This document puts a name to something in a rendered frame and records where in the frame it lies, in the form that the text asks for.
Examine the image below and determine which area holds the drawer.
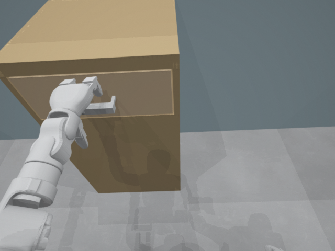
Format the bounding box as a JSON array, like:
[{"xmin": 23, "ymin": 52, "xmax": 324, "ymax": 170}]
[{"xmin": 9, "ymin": 69, "xmax": 173, "ymax": 119}]

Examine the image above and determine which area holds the left robot upper arm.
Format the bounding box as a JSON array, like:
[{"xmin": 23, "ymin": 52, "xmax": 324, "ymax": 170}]
[{"xmin": 0, "ymin": 205, "xmax": 53, "ymax": 251}]

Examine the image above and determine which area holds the cabinet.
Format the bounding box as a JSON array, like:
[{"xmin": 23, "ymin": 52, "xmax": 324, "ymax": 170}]
[{"xmin": 0, "ymin": 0, "xmax": 181, "ymax": 193}]

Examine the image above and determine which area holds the handle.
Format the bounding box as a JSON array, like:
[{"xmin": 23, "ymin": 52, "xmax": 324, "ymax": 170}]
[{"xmin": 84, "ymin": 96, "xmax": 116, "ymax": 115}]

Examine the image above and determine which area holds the robot left forearm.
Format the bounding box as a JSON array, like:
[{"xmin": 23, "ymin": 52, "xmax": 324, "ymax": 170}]
[{"xmin": 0, "ymin": 108, "xmax": 80, "ymax": 214}]

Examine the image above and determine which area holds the left robot hand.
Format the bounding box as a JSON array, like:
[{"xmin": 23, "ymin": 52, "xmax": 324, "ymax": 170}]
[{"xmin": 50, "ymin": 76, "xmax": 103, "ymax": 149}]

